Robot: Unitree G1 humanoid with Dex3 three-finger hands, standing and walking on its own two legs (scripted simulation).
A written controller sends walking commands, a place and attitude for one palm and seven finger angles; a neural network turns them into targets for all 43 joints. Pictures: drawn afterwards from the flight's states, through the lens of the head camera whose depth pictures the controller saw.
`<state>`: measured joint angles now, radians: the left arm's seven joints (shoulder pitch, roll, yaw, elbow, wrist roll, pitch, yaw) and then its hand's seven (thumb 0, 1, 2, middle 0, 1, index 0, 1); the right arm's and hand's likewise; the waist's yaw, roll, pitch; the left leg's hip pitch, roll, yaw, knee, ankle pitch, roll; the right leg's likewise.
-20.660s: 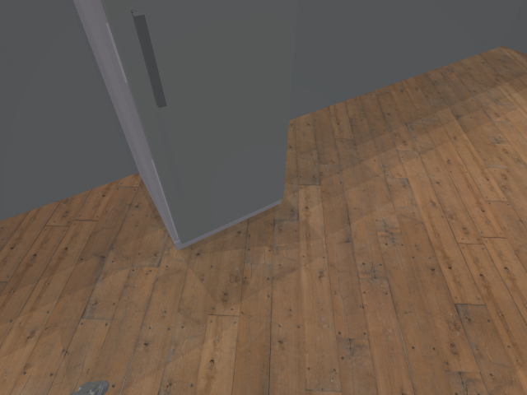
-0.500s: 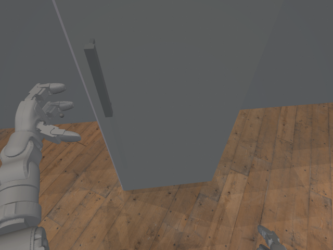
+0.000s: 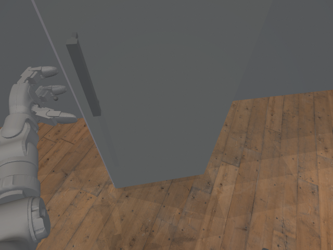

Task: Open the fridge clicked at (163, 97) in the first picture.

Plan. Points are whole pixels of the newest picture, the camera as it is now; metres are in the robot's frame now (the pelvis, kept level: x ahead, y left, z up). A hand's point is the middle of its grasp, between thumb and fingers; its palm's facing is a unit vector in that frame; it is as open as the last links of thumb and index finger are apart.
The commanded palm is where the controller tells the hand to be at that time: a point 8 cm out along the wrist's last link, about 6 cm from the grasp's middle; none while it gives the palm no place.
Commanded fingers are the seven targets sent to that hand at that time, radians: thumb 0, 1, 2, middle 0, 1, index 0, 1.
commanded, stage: move the hooked fingers beside the handle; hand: left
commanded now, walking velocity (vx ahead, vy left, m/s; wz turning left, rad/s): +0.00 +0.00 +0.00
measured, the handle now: (87, 78) +0.50 +0.22 +0.13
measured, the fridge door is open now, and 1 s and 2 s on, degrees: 0 0 0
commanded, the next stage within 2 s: feel for the door with the fingertips in 1.30 s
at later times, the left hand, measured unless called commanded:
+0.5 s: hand (61, 94) +0.44 +0.27 +0.13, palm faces +0.19 -0.98 +0.02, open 14.0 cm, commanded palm +0.41 +0.32 +0.13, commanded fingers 0.00 -0.50 0.30 -0.30 -1.20 -0.30 -1.20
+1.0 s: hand (65, 95) +0.45 +0.26 +0.13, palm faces +0.21 -0.98 +0.00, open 13.9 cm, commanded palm +0.41 +0.31 +0.13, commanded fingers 0.00 -0.50 0.30 -0.30 -1.20 -0.30 -1.20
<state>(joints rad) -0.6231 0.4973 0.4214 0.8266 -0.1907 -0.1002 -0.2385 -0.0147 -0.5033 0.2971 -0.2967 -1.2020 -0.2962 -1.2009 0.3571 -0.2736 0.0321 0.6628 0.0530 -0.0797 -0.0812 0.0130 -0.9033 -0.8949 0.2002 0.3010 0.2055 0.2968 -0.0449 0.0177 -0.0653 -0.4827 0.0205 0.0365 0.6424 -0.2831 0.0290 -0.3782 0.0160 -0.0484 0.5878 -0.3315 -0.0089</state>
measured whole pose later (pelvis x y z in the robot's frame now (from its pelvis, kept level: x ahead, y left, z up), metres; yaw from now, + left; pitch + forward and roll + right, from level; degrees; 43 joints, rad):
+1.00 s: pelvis +0.00 +0.00 -0.01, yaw +0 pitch +10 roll -2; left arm -0.73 0.51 0.43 0.97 -0.15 -0.19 -0.21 -0.01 -0.50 0.30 -0.30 -1.21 -0.31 -1.21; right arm 0.35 -0.27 0.04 0.64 0.04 -0.03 -0.06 0.01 -0.90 -0.89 0.20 0.30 0.21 0.30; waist -0.07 0.02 -0.08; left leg -0.58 0.03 0.03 0.70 -0.31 0.02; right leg -0.47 0.03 -0.06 0.64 -0.35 -0.01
